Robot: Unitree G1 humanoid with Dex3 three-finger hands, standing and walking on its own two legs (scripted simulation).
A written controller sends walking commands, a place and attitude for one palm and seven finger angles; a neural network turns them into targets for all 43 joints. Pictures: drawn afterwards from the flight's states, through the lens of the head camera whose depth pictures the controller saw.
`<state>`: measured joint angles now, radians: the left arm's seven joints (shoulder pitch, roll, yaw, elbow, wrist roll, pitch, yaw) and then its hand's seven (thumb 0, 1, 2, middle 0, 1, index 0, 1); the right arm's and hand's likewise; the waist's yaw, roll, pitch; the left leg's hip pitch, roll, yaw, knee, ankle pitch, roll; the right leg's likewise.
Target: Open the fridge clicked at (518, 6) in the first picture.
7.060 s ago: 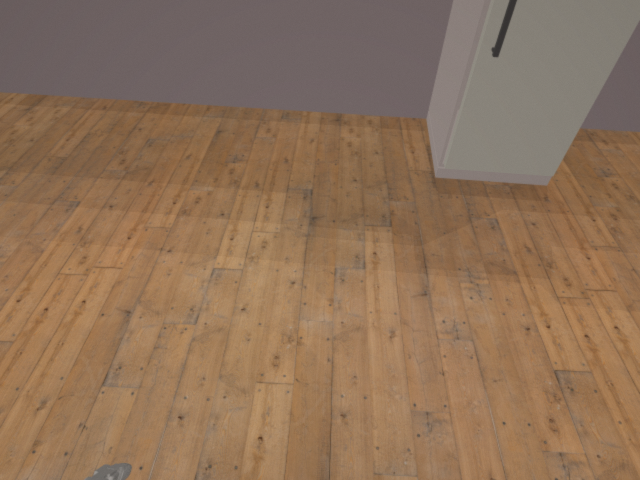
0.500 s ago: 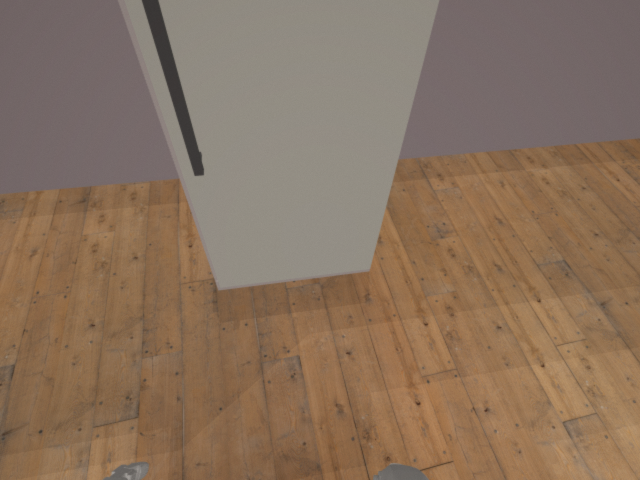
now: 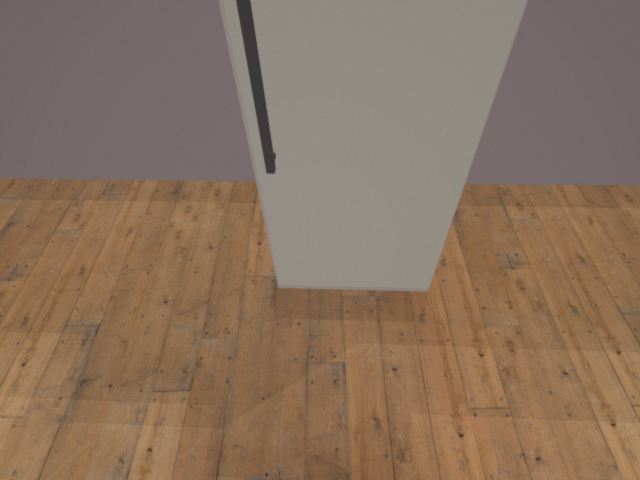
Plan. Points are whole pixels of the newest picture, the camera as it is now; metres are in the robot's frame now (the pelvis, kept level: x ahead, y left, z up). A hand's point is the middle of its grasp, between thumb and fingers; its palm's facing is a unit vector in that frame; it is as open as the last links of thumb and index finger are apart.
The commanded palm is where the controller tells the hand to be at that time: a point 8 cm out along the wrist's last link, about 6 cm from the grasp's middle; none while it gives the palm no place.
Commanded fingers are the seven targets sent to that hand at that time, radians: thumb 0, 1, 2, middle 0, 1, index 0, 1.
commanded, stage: take the last steps up to it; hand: left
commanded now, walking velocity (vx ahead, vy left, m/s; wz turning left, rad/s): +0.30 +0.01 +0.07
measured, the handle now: (259, 85) +0.78 +0.18 +0.09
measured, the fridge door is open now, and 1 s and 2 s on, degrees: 0 0 0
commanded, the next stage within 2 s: come to a stop and stand still in 0.96 s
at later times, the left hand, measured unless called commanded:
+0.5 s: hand (188, 466) +0.16 +0.22 -0.17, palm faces +0.01 -0.98 -0.20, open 7.4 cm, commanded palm none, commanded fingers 0.00 0.90 0.90 -0.20 -0.30 -0.20 -0.30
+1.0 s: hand (227, 399) +0.27 +0.19 -0.19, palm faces +0.11 -0.98 -0.16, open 7.3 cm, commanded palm none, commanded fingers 0.00 0.90 0.90 -0.20 -0.30 -0.20 -0.30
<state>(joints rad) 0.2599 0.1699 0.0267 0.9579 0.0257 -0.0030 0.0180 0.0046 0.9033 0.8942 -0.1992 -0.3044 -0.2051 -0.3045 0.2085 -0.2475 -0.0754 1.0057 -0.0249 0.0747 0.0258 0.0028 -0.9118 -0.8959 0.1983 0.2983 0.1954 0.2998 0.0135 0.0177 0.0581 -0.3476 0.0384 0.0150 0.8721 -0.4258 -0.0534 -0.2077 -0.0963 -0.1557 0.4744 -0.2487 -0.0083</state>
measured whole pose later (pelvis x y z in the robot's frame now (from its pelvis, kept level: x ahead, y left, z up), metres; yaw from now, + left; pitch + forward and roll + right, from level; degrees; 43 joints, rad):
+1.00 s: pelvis +0.28 +0.01 -0.01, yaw +2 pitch -1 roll -2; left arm 0.31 0.16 0.04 1.10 0.02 -0.04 0.01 0.00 0.92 0.89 -0.20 -0.30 -0.20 -0.30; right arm 0.20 -0.17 -0.05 1.02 -0.03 -0.04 0.02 0.00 -0.91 -0.90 0.20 0.30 0.19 0.30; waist 0.02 0.02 0.01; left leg -0.34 0.08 0.10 0.56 -0.21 -0.01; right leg -0.15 -0.02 -0.17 0.48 -0.31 -0.01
